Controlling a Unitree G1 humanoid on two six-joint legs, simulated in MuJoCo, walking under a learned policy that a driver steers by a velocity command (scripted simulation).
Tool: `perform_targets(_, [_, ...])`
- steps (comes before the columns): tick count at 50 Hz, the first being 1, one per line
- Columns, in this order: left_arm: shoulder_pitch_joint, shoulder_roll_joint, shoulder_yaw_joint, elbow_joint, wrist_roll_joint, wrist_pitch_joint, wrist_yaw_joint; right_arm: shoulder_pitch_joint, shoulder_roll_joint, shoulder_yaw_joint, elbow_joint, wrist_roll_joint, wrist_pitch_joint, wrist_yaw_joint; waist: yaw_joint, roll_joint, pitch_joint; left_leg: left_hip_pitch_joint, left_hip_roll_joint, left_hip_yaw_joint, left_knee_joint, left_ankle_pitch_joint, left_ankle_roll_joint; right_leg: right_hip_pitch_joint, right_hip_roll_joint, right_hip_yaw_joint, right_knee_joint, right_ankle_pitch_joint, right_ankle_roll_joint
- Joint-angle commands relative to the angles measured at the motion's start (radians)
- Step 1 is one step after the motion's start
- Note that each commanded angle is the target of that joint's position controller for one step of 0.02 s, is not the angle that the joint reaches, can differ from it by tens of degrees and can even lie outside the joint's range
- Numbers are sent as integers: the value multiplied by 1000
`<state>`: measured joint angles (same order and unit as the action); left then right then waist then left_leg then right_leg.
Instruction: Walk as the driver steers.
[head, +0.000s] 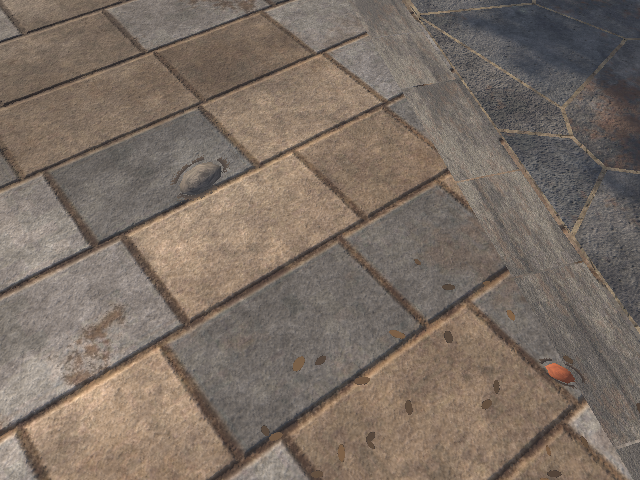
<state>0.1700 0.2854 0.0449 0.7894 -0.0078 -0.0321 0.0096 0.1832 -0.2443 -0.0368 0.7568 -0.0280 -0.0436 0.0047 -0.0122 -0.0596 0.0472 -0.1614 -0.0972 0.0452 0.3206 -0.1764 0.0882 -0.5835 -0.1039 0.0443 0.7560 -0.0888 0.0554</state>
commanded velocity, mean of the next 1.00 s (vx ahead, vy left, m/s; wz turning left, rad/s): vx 0.07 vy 0.00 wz -0.39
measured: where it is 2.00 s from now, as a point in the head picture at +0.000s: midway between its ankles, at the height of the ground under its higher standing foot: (413, 453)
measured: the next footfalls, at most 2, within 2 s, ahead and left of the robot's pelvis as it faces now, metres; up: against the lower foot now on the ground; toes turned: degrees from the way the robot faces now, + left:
right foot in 0.18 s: +0.13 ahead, -0.14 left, +0.00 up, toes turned -6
left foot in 0.62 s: +0.18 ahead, +0.09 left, +0.00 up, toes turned -26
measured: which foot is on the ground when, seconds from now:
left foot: down 0.00-0.18, up 0.20-0.60, down 0.62-1.00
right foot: up 0.00-0.16, down 0.18-0.62, up 0.64-0.96, down 0.98-1.00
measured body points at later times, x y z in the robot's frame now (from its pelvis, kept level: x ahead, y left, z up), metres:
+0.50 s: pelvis +0.08 -0.03 +0.00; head +0.12 -0.06 +0.44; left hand +0.29 +0.22 -0.09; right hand +0.17 -0.34 -0.12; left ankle +0.14 +0.12 -0.71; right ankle +0.09 -0.13 -0.74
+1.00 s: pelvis +0.10 -0.02 -0.01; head +0.12 -0.03 +0.44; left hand +0.35 +0.15 -0.11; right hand +0.06 -0.31 -0.13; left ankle +0.14 +0.11 -0.74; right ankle +0.02 -0.11 -0.75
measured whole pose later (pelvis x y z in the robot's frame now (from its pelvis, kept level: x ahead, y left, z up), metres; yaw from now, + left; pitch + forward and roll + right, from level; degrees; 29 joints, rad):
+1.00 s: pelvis +0.10 -0.02 -0.01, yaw -26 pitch +1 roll +0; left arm 0.21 0.27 0.05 0.70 -0.02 0.00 0.01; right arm 0.26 -0.27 -0.05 0.80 0.02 -0.01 -0.01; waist -0.03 0.01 0.00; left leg -0.23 0.03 -0.01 0.51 -0.30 0.01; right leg -0.18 0.02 0.00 0.44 -0.28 -0.01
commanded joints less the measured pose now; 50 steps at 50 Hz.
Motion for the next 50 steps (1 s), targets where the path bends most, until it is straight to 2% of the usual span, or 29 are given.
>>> perform_targets(1, [-17, 104, 27, -73, -5, -3, -8, -13, -180, -49, -27, 2, 3, -13, -12, 139, -94, 47, 316, -76, -47, 552, 138, 92, 13, -6, -39, -20, -14])
perform_targets(6, [-29, 96, 36, -119, -3, 14, -34, -16, -191, -61, -15, 36, 53, -39, -9, 140, -68, 155, 385, -119, 85, 556, 129, 38, 42, -51, -99, -211, -55])
perform_targets(8, [33, 103, 45, -113, -4, 8, -40, -17, -189, -64, -16, 49, 64, -53, 31, 115, -101, 130, 329, -61, 222, 604, 58, 190, 77, -68, -284, -12, -100])
perform_targets(9, [90, 179, 69, -109, 3, 5, -30, -3, -177, -62, -29, 33, 56, -56, 38, 10, -169, 32, 234, 9, 400, 488, -14, 361, 13, 64, -316, 340, -155])
perform_targets(10, [129, 288, 95, -122, 17, 7, -17, -22, -142, -50, -74, -3, 41, -49, 28, -196, -208, -276, 54, 67, 678, -40, -111, 574, -203, 381, -306, 781, -335])
perform_targets(11, [178, 217, 76, -119, 22, 9, -12, -71, -126, -42, -81, -10, 34, -37, 83, -202, -317, -415, -4, -88, 865, -502, -129, 681, -281, 503, -344, 794, -450])
perform_targets(12, [137, 191, 66, -131, 17, 5, -13, -59, -149, -50, -74, 18, 33, -25, 67, -93, -286, -452, 49, -149, 936, -487, -126, 649, -251, 423, -345, 696, -416])
perform_targets(13, [80, 174, 66, -144, 6, 5, -9, -71, -143, -51, -65, 33, 38, -26, 46, -23, -232, -481, 74, -144, 924, -422, -128, 604, -187, 343, -342, 586, -357])
perform_targets(14, [38, 165, 64, -153, -8, 12, -5, -81, -146, -54, -62, 29, 45, -33, 32, 22, -180, -495, 91, -137, 853, -362, -137, 548, -148, 300, -357, 498, -317])
perform_targets(15, [15, 159, 61, -160, -12, 18, 2, -88, -156, -60, -63, 24, 51, -41, 17, 4, -170, -457, 103, -134, 792, -312, -147, 504, -116, 275, -373, 433, -294])
perform_targets(16, [6, 169, 64, -165, -8, 28, 5, -80, -137, -56, -64, 26, 55, -41, 6, -28, -163, -415, 85, -117, 746, -282, -161, 463, -87, 262, -381, 425, -287])
perform_targets(18, [15, 184, 73, -172, 0, 40, 14, -65, -122, -53, -59, 33, 54, -43, 6, -64, -180, -377, 67, -111, 655, -250, -181, 457, -73, 260, -382, 422, -291])
perform_targets(22, [7, 200, 81, -185, -3, 54, 29, -81, -121, -51, -59, 34, 52, -43, 21, -82, -190, -298, 59, -127, 505, -183, -192, 406, -59, 301, -385, 262, -276])
perform_targets(28, [-34, 192, 80, -207, -8, 73, 26, -55, -141, -61, -59, 40, 23, -20, 17, -126, -161, -182, 46, -132, 255, -143, -154, 378, -37, 429, -356, 121, -248])
perform_targets(30, [-43, 168, 72, -215, -18, 80, 30, 11, -162, -74, -38, 36, 13, -15, -15, -96, -158, -28, 92, -134, 45, 23, -116, 310, 24, 410, -291, 10, -184])
perform_targets(31, [-1, 116, 57, -217, -6, 80, 28, 29, -233, -90, -45, 16, 17, -21, 11, 77, -173, 76, 295, -316, -4, 69, -42, 191, 113, 306, -110, -247, -126])
perform_targets(32, [6, 118, 60, -250, -9, 69, 27, 9, -294, -100, -44, -18, 24, -19, 44, 357, -115, 36, 467, -570, -50, 230, 130, 8, 261, 127, 77, -543, -71])
perform_targets(33, [29, 195, 82, -227, 10, 58, 27, -32, -237, -84, -74, -23, 18, -20, 34, 283, -106, -12, 508, -588, -51, 237, 200, 6, 191, 153, 295, -548, -36])
perform_targets(34, [42, 222, 96, -199, 0, 60, 25, -79, -185, -70, -86, -11, 16, -24, 50, 210, -92, -37, 445, -478, -31, 218, 167, 18, 184, 153, 377, -481, -26])
perform_targets(36, [62, 176, 88, -166, 5, 78, 33, -113, -152, -57, -87, 24, 17, -28, 49, 180, -66, -20, 351, -349, -5, 196, 109, 0, 183, 142, 443, -383, 9])
perform_targets(37, [56, 145, 78, -166, 3, 81, 31, -98, -148, -51, -80, 27, 20, -31, 41, 183, -63, -21, 329, -307, -1, 242, 111, 12, 187, 131, 450, -362, 21])
perform_targets(39, [16, 110, 63, -184, -7, 77, 28, -57, -144, -47, -65, 22, 27, -35, 17, 207, -72, 27, 303, -254, 5, 281, 119, 27, 178, 92, 348, -337, 36])
perform_targets(41, [-18, 75, 42, -194, -3, 71, 21, -10, -141, -45, -48, 25, 30, -38, -16, 231, -106, 75, 293, -250, -29, 9, 110, 75, 129, 45, 153, -311, 38])
perform_targets(42, [-38, 61, 32, -200, -1, 67, 14, 2, -166, -51, -41, 31, 32, -36, -33, 261, -95, 53, 291, -259, -60, -123, 109, 121, 118, 4, 70, -328, 33])
perform_targets(45, [-58, 92, 32, -199, -10, 46, 2, 46, -232, -66, -27, 40, 38, -29, -57, 272, -42, -13, 320, -301, -89, -247, 123, 231, 129, -68, -118, -372, -2])
perform_targets(47, [13, 88, 33, -157, -11, 26, -3, 43, -233, -64, -19, 60, 37, -24, -15, 222, -23, -76, 314, -294, -73, -266, 115, 373, 140, -93, -335, -203, -54])
perform_targets(48, [56, 85, 35, -132, -11, 18, -3, 47, -216, -57, -12, 62, 33, -21, 10, 202, -21, -126, 298, -279, -45, -243, 96, 469, 145, -94, -412, -159, -81])
perform_targets(49, [129, 98, 38, -113, -11, 12, 1, 32, -166, -40, -14, 52, 21, -15, 46, 174, -62, -216, 270, -245, 28, -217, 53, 622, 90, -24, -415, -149, -110])
perform_targets(50, [243, 142, 47, -90, -7, 10, 10, -17, -74, -12, -39, 28, 3, -1, 87, 15, -127, -361, 180, -125, 287, -236, -18, 787, -73, 184, -438, -150, -153])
